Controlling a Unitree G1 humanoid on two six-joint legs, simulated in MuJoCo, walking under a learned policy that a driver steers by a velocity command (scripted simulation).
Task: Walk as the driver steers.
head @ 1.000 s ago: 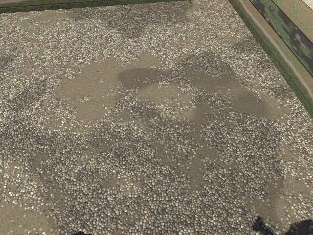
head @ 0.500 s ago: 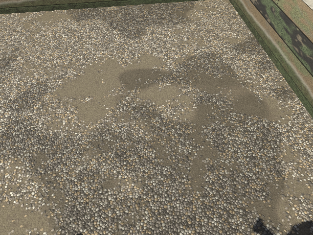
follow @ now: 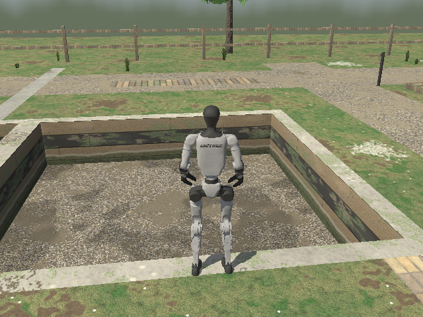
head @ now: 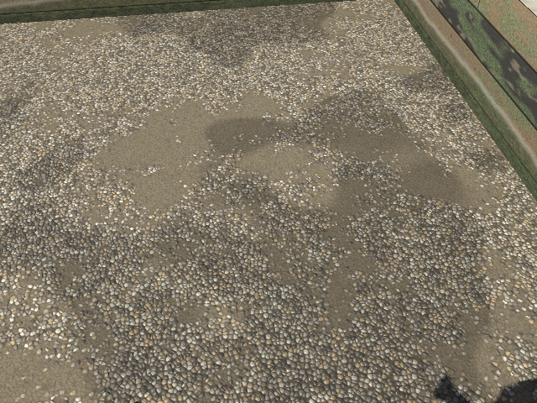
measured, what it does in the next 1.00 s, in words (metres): stands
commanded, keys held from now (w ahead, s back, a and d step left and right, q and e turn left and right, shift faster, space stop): w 1.00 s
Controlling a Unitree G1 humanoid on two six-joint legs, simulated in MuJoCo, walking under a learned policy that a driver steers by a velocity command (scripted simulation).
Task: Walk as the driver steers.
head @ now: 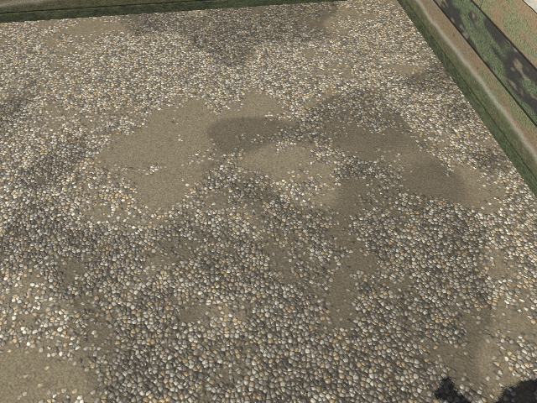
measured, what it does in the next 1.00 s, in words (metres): stands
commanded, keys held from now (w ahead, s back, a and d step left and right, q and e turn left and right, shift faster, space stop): w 0.64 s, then no key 0.36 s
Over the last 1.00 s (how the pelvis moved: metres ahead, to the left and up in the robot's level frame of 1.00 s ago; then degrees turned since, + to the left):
0.00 0.00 0.00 0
